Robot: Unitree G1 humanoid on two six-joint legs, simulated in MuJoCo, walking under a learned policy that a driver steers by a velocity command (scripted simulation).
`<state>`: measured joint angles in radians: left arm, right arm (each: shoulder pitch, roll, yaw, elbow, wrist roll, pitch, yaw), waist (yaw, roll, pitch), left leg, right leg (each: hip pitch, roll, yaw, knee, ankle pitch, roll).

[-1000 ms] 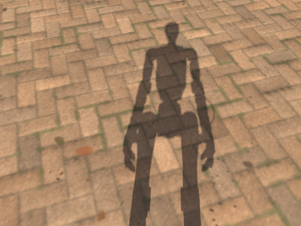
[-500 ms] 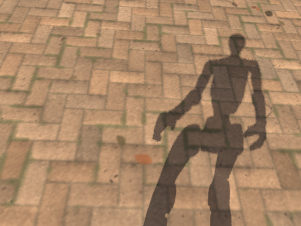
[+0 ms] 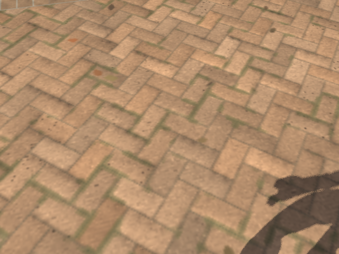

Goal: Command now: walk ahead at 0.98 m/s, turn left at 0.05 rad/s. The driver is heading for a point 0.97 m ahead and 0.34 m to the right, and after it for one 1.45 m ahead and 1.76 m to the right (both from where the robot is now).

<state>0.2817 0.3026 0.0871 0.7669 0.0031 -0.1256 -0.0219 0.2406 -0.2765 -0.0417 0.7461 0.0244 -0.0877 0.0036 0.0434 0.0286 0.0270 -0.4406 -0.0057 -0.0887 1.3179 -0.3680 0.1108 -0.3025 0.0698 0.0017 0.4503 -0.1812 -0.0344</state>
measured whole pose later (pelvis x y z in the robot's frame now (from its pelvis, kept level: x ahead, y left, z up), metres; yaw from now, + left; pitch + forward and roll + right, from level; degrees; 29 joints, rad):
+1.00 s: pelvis +0.52 -0.01 +0.00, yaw -47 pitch +2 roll +2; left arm 0.17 0.33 0.08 0.54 -0.01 0.06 0.03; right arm 0.04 -0.31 -0.05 0.70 0.00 -0.02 -0.02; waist 0.02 0.01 0.06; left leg -0.55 -0.05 -0.18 0.78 -0.27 -0.08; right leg -0.39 0.18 0.25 0.50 -0.12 -0.06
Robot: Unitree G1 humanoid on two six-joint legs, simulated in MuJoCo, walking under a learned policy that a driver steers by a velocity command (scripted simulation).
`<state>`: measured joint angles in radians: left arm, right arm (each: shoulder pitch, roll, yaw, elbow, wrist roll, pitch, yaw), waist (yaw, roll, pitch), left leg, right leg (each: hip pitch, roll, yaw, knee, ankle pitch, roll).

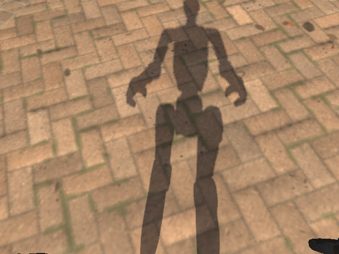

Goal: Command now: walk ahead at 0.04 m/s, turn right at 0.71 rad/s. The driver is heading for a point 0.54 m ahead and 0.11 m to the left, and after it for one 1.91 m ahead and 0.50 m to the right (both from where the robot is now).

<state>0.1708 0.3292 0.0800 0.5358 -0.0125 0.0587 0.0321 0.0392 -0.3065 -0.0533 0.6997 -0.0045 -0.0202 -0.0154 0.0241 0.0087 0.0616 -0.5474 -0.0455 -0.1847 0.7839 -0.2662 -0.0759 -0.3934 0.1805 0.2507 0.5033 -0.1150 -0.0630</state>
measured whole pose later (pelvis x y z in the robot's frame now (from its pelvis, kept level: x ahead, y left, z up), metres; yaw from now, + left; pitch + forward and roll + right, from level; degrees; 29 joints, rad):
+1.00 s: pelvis +0.18 +0.14 -0.04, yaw +9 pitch +2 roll -3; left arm 0.32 0.33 0.09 0.77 0.00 -0.06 -0.01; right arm 0.21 -0.34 -0.06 0.64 0.05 -0.02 0.04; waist 0.00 -0.02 0.00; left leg -0.59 0.07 0.08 0.84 -0.30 0.10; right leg 0.06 -0.18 -0.19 0.64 -0.52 0.09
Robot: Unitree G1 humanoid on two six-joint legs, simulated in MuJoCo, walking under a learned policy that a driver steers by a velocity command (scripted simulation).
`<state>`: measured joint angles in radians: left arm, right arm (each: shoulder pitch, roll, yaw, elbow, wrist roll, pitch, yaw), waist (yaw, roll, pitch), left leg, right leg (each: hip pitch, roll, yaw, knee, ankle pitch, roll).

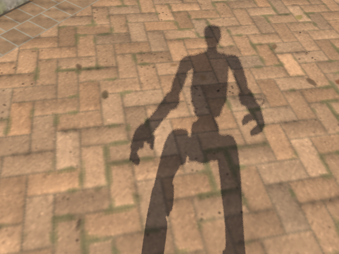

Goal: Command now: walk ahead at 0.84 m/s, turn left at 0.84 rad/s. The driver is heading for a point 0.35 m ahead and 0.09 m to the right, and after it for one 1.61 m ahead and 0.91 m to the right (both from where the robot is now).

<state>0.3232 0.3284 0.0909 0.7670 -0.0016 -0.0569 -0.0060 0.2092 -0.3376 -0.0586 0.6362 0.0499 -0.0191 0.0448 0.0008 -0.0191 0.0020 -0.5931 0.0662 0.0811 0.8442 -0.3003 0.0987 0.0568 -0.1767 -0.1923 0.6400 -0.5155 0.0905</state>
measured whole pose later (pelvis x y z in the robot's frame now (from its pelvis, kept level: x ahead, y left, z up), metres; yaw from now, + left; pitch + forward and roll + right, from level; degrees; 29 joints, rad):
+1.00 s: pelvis +0.54 +0.17 +0.04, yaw -37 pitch +1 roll +1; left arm 0.19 0.37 0.10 0.60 -0.02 0.06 0.02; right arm 0.14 -0.26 -0.05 0.62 -0.03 0.00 -0.05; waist 0.00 -0.03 0.04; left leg -0.35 -0.01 -0.02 0.47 -0.14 0.00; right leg -0.62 0.07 0.12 1.22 -0.38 0.07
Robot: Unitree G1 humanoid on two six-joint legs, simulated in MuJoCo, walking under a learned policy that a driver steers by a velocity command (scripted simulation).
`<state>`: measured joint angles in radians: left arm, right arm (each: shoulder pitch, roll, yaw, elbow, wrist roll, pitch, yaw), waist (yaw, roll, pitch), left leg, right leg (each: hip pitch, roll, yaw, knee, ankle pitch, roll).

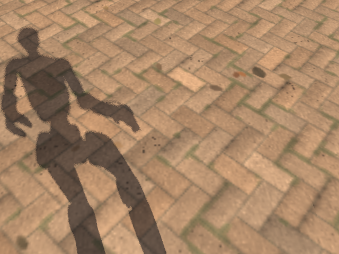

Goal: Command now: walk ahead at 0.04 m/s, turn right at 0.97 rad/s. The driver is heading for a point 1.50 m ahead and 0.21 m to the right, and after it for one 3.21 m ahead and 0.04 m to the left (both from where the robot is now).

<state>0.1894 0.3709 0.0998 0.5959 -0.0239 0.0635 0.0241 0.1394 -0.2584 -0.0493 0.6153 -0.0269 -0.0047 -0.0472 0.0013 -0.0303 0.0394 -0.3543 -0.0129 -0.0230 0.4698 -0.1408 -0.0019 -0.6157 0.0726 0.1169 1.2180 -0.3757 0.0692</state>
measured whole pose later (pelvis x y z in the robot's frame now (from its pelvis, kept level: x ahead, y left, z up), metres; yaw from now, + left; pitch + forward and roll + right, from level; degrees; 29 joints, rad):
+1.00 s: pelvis +0.04 +0.00 +0.01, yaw -7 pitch +3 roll -2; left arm 0.07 0.31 0.09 0.68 0.01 0.01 0.03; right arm 0.25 -0.32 -0.08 0.63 0.02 0.02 -0.01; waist -0.02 -0.02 0.06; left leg -0.29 -0.06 -0.06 0.50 -0.26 0.07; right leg -0.54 0.04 0.07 1.14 -0.45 0.07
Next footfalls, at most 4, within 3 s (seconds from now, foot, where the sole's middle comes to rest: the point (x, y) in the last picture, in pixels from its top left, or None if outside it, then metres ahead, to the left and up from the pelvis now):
0.32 right None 0.01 -0.13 -0.77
0.84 left None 0.08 0.08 -0.77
1.32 right None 0.16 -0.13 -0.77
1.56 left None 0.08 0.09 -0.77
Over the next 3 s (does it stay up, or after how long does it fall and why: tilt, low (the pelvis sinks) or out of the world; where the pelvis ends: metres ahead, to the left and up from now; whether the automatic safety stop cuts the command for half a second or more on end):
stays up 0.74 -0.06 -0.01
